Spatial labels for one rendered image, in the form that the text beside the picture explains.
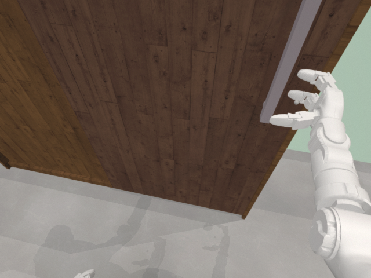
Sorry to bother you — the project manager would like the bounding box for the robot right hand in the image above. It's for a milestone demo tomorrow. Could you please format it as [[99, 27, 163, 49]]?
[[270, 69, 344, 130]]

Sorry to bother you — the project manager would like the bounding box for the right robot forearm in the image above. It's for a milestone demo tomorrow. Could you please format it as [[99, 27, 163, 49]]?
[[308, 118, 371, 215]]

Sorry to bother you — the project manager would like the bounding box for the handle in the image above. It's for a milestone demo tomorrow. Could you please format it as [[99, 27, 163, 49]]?
[[260, 0, 322, 123]]

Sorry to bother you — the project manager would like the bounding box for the right robot upper arm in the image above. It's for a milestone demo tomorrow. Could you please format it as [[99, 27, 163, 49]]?
[[308, 207, 371, 278]]

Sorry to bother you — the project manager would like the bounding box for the wardrobe door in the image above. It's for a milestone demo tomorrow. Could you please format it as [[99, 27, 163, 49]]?
[[0, 0, 109, 181], [17, 0, 361, 215]]

